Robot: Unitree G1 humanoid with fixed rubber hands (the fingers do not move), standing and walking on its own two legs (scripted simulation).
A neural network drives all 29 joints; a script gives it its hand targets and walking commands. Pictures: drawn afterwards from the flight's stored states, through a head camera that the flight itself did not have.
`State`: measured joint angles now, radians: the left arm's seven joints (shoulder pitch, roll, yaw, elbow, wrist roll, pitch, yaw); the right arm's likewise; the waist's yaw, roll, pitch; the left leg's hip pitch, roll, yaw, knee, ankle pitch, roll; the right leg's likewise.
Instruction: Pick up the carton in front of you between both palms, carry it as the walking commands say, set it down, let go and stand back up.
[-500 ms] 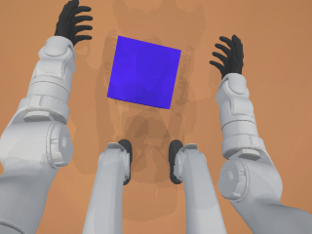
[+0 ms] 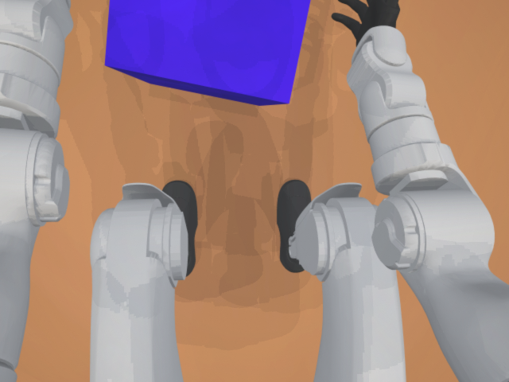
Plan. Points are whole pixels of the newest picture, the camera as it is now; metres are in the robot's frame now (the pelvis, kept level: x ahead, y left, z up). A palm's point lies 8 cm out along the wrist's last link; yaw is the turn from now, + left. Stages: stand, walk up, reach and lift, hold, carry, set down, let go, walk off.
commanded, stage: reach and lift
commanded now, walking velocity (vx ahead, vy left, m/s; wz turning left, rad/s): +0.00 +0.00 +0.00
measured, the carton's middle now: (214, 21) +0.53 +0.07 -0.27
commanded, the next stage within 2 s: none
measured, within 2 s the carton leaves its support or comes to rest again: leaves its support in 0.90 s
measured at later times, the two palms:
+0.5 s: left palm out of the picture +0.55 +0.22 -0.20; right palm (363, 24) +0.53 -0.12 -0.19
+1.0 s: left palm out of the picture +0.55 +0.20 -0.19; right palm (353, 0) +0.55 -0.10 -0.17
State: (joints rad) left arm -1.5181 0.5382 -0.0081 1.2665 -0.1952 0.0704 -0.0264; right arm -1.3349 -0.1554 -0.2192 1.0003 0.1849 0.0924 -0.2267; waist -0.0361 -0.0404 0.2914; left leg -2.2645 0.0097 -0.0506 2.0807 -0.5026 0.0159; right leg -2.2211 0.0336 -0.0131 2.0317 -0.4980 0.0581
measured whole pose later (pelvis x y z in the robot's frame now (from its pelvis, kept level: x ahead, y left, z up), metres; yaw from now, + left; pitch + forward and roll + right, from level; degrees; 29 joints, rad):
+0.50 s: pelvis +0.01 +0.00 -0.03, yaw -1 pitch +38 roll -5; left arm -1.49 0.49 -0.08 1.26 -0.21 0.03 0.01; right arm -1.37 -0.17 -0.19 1.13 0.25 0.01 -0.21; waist -0.03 -0.07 0.30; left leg -2.30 0.02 -0.04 2.19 -0.55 0.03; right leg -2.26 0.05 0.00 2.13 -0.54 0.07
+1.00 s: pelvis +0.01 +0.01 -0.04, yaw -1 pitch +38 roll -5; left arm -1.46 0.38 -0.02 1.13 -0.08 0.18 0.04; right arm -1.36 -0.08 -0.41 0.97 0.08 0.14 -0.22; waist -0.01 -0.09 0.24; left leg -2.33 0.01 -0.04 2.22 -0.56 0.04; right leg -2.28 0.08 0.02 2.17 -0.55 0.10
